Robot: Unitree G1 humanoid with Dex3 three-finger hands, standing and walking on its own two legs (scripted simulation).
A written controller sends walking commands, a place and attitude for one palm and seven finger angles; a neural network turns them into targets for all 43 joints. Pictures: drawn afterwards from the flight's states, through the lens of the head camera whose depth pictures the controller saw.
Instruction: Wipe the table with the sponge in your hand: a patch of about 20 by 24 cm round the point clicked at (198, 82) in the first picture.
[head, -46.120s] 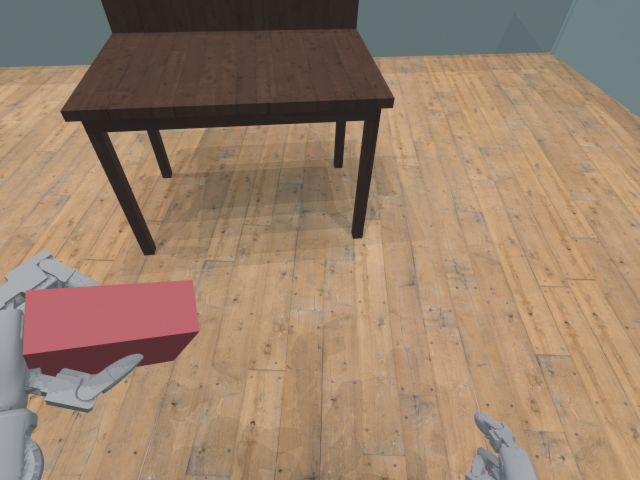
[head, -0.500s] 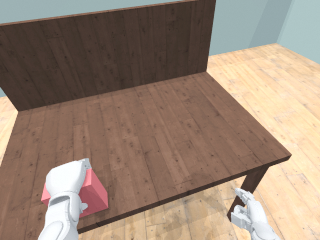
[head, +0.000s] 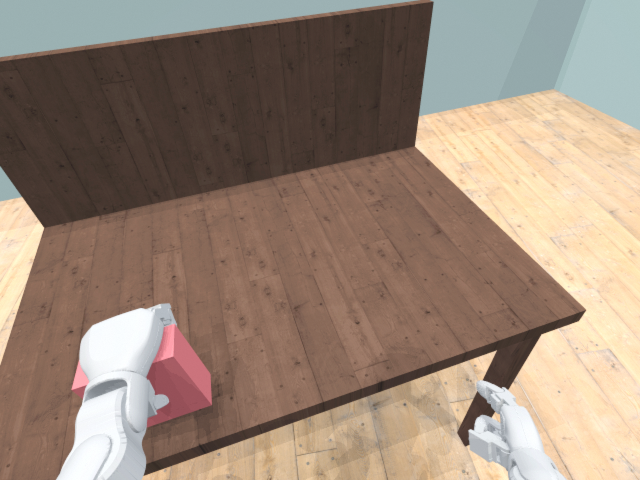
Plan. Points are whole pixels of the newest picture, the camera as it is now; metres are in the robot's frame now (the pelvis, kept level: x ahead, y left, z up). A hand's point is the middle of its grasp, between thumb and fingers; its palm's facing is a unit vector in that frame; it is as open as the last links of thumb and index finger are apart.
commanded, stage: lift the sponge slowly off the table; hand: left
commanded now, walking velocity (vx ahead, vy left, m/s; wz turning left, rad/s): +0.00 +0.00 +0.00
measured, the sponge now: (157, 388) +0.21 +0.27 -0.01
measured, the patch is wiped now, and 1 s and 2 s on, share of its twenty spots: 1.00 1.00 1.00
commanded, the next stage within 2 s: bring the sponge back beside the body in 0.74 s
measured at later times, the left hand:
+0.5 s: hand (138, 350) +0.22 +0.27 +0.08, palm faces +0.05 -0.14 -0.99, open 9.3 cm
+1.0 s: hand (136, 343) +0.22 +0.27 +0.09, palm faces +0.06 -0.14 -0.99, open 9.3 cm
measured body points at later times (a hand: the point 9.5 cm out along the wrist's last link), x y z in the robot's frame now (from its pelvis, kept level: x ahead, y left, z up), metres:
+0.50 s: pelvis -0.01 -0.01 +0.00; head -0.04 -0.04 +0.45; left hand +0.22 +0.27 +0.13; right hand +0.26 -0.19 -0.06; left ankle +0.01 +0.10 -0.74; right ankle -0.01 -0.10 -0.74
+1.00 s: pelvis -0.01 -0.01 +0.00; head -0.04 -0.05 +0.45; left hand +0.22 +0.27 +0.14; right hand +0.25 -0.21 -0.07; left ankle +0.01 +0.10 -0.74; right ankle -0.01 -0.10 -0.74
